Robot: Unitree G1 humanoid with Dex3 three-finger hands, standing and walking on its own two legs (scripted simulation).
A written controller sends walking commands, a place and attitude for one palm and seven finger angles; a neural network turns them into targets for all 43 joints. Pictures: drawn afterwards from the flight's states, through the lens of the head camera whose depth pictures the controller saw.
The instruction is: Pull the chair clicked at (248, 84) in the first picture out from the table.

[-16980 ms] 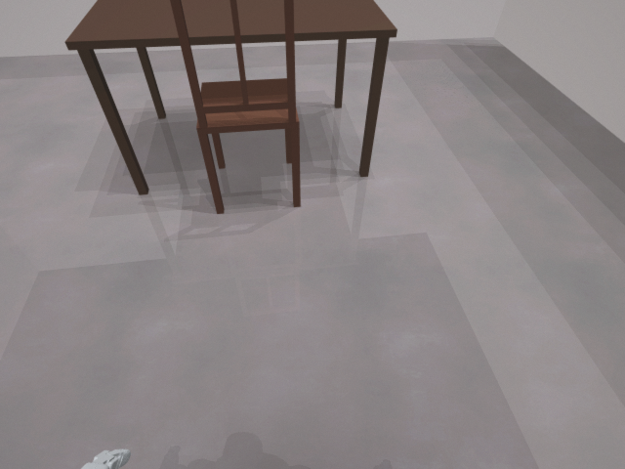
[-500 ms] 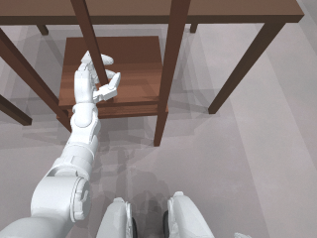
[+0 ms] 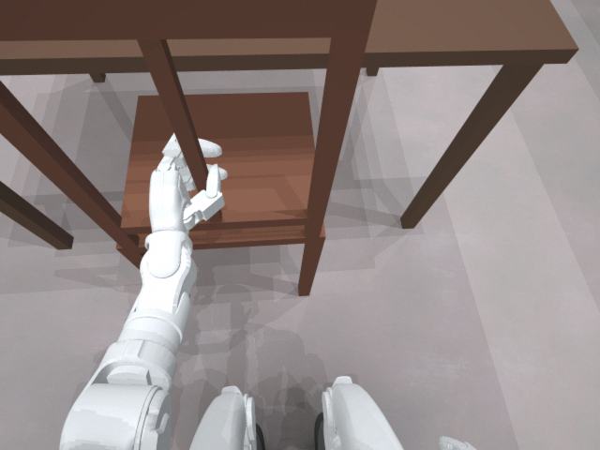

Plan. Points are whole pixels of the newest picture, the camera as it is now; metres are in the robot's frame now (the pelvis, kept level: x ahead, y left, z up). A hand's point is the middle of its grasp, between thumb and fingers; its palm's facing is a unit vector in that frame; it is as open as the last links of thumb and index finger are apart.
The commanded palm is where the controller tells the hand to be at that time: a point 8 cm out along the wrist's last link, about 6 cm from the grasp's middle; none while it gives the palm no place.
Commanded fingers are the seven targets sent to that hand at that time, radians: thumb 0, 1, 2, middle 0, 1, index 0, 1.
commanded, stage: hook a spindle and tug to test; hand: left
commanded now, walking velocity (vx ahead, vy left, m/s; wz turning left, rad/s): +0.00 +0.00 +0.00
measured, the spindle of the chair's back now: (194, 156) +0.48 +0.11 +0.05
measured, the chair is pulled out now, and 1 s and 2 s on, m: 0.02 0.11 0.21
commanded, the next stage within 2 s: step backward, pulling the chair out in 0.18 s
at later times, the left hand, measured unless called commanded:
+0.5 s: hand (214, 204) +0.42 +0.09 +0.03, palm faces -0.03 -0.99 -0.12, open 5.4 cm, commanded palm +0.40 +0.14 +0.03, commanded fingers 0.00 0.90 0.90 -0.50 -1.45 -0.50 -1.45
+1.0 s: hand (219, 245) +0.36 +0.08 +0.04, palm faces -0.12 -0.98 -0.13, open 5.1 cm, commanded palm +0.36 +0.14 +0.04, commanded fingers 0.00 0.90 0.90 -0.50 -1.45 -0.50 -1.45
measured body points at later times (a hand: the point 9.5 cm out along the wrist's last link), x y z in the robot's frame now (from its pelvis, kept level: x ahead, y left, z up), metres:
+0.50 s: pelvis +0.01 +0.00 +0.07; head +0.13 -0.01 +0.51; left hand +0.42 +0.14 +0.04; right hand +0.09 -0.24 -0.06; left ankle +0.00 +0.09 -0.63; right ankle +0.01 -0.10 -0.63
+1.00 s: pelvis -0.02 +0.00 +0.10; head +0.09 -0.02 +0.54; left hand +0.36 +0.14 +0.05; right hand +0.02 -0.24 -0.04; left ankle +0.00 +0.09 -0.63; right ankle +0.01 -0.10 -0.63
